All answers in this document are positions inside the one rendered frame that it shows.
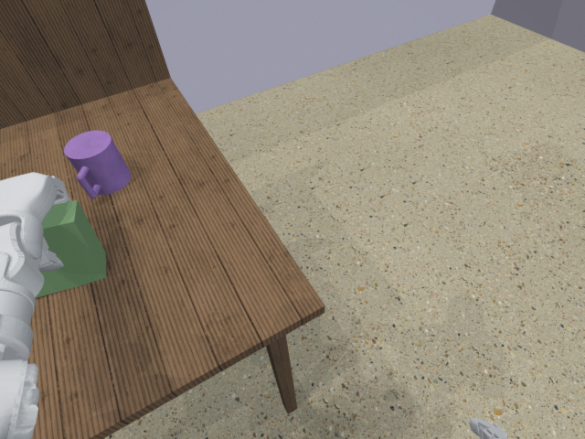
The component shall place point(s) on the sponge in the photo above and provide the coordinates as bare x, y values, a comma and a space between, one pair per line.
69, 234

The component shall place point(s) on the table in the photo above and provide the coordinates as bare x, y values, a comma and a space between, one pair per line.
197, 279

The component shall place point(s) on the robot left upper arm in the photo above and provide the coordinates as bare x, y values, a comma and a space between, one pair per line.
18, 399

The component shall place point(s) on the right robot hand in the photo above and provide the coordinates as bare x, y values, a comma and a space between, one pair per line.
486, 430

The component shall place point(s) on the robot left forearm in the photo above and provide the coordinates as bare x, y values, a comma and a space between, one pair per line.
21, 241

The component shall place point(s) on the left robot hand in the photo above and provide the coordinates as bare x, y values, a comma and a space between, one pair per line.
35, 194

